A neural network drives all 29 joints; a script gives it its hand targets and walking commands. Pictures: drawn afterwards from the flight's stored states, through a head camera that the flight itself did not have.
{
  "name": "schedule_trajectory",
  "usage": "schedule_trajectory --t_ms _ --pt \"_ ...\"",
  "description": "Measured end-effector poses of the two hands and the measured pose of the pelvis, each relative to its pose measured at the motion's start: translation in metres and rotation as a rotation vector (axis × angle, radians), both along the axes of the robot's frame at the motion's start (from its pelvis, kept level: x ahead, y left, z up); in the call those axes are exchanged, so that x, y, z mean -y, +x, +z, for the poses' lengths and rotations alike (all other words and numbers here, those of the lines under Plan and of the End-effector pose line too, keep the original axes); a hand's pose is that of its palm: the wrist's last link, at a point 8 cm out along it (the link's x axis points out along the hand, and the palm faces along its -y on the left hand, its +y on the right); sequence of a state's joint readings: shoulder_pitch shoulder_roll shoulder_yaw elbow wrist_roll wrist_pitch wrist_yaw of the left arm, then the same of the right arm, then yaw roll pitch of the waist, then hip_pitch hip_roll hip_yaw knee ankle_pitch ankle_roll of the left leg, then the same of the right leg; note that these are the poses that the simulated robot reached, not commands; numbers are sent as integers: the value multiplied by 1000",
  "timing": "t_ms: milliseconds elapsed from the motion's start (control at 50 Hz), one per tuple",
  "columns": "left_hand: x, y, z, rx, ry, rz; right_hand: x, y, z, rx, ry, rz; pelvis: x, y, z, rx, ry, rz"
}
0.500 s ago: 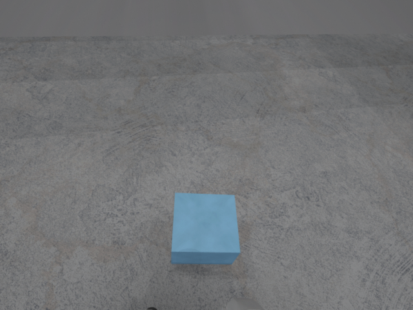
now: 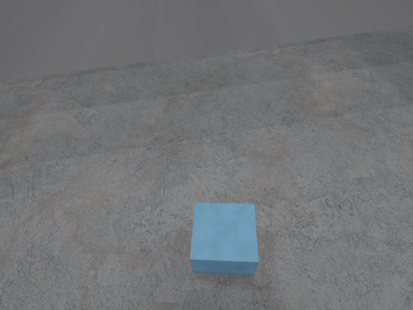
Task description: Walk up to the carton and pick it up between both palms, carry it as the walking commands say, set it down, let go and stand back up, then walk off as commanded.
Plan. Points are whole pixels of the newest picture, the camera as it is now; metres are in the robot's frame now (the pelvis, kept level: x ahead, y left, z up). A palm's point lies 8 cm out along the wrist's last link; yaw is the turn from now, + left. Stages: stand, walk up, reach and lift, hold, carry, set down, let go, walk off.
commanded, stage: walk up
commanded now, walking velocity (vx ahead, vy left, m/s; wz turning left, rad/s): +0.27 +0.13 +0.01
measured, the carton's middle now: (224, 237) +0.55 -0.02 -0.70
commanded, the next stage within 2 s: none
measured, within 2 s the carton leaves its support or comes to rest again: neither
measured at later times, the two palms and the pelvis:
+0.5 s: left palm out of the picture +0.08 +0.32 -0.17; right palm out of the picture +0.13 -0.16 -0.13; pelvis +0.06 +0.08 -0.01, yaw -1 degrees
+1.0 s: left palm out of the picture +0.05 +0.20 -0.13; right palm out of the picture +0.02 -0.26 -0.16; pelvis +0.01 -0.02 -0.01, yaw -2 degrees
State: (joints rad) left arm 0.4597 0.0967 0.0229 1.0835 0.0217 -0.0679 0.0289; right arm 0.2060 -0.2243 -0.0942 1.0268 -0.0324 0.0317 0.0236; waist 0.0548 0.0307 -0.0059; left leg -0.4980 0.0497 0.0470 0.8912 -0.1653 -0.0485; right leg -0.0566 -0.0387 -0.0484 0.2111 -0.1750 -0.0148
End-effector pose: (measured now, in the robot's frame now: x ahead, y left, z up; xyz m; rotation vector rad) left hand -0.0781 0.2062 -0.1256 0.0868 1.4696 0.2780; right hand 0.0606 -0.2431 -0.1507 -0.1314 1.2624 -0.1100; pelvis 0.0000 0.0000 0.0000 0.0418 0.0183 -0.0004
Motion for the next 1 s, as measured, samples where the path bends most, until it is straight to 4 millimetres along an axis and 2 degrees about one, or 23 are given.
schedule_trajectory --t_ms 80,160,240,300,340,400,480,560,640,700,780,820,900,960,1000 --pt "-9 -17 4 -75 2 39 -15 33 1 23 -4 31 -12 14 -1 -2 -1 5" --pt "-21 -23 0 -145 -29 65 -44 75 5 61 -4 74 -29 33 -4 -2 -7 10" --pt "-36 -11 -21 -196 -92 74 -80 119 5 133 -30 119 -53 56 -18 7 -43 25" --pt "-52 15 -43 -193 -122 47 -100 134 3 167 -54 107 -68 66 -28 13 -54 33" --pt "-67 44 -51 -146 -116 23 -107 128 9 148 -66 103 -70 66 -25 19 -55 27" --pt "-85 92 -54 -50 -101 -33 -107 112 17 112 -89 81 -75 65 -18 23 -67 14" --pt "-105 145 -49 52 -68 -116 -93 83 22 79 -130 14 -77 61 -13 26 -94 -8" --pt "-117 182 -42 135 -28 -177 -71 41 23 20 -169 -42 -72 53 -13 26 -100 -16" --pt "-110 203 -35 201 -10 -197 -50 -3 19 -61 -174 -82 -60 44 -14 18 -91 -21" --pt "-94 205 -30 220 -9 -215 -35 -26 10 -97 -152 -113 -48 36 -16 10 -80 -33" --pt "-67 194 -27 219 14 -242 -9 -43 -8 -100 -107 -147 -23 25 -24 0 -57 -38" --pt "-52 180 -26 215 34 -234 3 -47 -18 -102 -80 -152 -10 20 -27 1 -47 -42" --pt "-17 148 -11 189 29 -221 11 -44 -12 -103 -25 -129 8 18 -12 5 -15 -39" --pt "4 134 -7 177 17 -203 13 -42 -10 -98 2 -119 18 15 -6 6 -5 -36" --pt "10 127 -7 171 24 -187 14 -42 -11 -101 11 -116 24 13 -6 8 -6 -32"
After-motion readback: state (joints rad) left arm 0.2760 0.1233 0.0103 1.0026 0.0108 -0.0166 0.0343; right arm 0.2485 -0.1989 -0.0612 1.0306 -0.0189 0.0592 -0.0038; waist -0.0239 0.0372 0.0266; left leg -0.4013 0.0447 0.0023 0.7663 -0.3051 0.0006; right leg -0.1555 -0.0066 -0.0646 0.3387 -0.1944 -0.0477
